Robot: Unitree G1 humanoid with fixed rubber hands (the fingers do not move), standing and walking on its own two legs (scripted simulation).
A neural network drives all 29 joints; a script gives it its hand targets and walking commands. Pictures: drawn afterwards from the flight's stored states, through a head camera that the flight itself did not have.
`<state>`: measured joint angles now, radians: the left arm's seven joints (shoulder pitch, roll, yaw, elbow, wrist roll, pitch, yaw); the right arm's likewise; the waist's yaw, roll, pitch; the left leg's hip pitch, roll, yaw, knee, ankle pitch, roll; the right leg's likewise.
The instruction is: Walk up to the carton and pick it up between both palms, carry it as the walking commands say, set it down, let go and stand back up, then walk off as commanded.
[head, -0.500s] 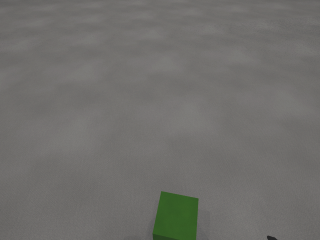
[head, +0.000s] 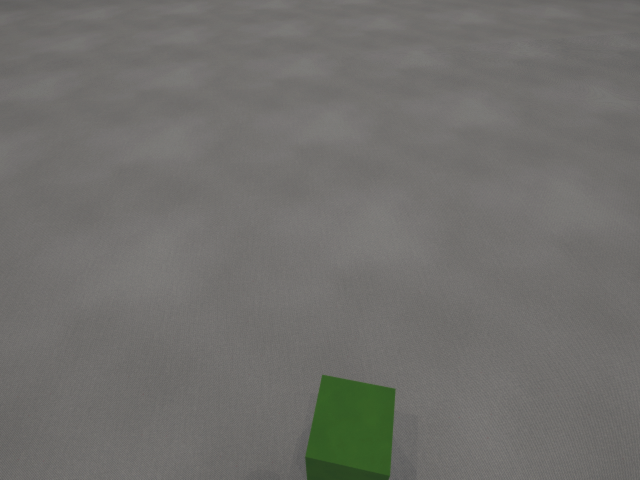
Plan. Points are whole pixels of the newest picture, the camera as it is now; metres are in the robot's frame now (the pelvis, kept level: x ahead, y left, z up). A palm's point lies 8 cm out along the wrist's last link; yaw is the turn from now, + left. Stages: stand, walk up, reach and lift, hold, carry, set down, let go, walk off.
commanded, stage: stand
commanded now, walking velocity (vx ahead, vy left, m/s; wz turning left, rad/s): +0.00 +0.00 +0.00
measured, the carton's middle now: (350, 438) +0.41 -0.07 -0.66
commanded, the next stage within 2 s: walk off in 0.42 s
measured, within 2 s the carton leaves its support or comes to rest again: neither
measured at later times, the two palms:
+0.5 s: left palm out of the picture +0.08 +0.31 -0.10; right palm out of the picture +0.09 -0.31 -0.11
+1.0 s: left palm out of the picture +0.06 +0.24 -0.14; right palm out of the picture +0.05 -0.35 -0.13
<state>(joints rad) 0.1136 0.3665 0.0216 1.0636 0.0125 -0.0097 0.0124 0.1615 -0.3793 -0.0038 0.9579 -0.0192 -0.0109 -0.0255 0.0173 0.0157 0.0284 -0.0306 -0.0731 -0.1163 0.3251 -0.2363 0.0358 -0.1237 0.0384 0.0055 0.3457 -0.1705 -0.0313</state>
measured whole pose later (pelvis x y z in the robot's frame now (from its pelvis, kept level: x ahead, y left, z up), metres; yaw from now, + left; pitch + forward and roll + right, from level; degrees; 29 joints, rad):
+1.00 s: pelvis +0.00 -0.05 -0.01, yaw -5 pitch -1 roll +0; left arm 0.18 0.34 0.00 1.08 0.01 0.05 0.02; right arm 0.14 -0.34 0.00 0.98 -0.02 0.05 -0.03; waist -0.02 -0.01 0.09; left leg -0.14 0.02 -0.07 0.50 -0.34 -0.04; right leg -0.23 -0.02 0.05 0.50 -0.22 0.04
